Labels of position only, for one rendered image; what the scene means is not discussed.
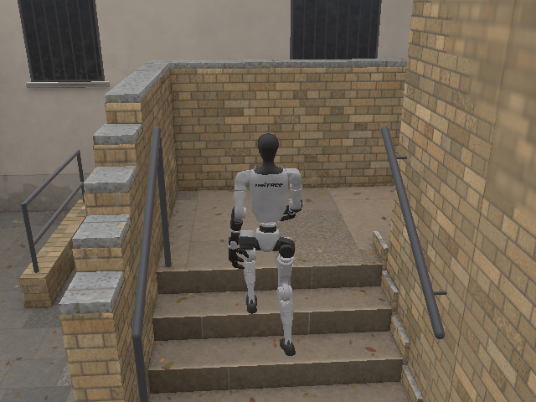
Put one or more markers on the robot right hand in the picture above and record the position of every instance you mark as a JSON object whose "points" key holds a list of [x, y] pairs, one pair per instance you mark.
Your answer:
{"points": [[288, 216]]}

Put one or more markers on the robot right forearm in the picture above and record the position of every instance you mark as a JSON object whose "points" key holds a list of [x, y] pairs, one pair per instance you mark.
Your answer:
{"points": [[293, 211]]}

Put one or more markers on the robot left forearm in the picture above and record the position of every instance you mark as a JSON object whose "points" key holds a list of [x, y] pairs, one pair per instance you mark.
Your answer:
{"points": [[234, 232]]}

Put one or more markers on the left robot upper arm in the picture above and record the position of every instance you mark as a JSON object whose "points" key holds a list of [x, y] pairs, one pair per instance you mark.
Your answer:
{"points": [[241, 179]]}

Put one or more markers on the robot left hand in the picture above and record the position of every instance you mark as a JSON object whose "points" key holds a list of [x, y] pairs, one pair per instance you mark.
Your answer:
{"points": [[234, 258]]}

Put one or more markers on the robot right foot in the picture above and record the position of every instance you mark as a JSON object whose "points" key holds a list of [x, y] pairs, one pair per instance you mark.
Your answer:
{"points": [[289, 348]]}

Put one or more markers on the right robot upper arm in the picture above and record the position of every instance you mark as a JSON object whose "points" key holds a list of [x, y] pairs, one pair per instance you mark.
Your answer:
{"points": [[295, 179]]}

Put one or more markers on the robot head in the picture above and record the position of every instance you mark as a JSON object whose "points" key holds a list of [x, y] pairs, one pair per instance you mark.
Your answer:
{"points": [[268, 145]]}

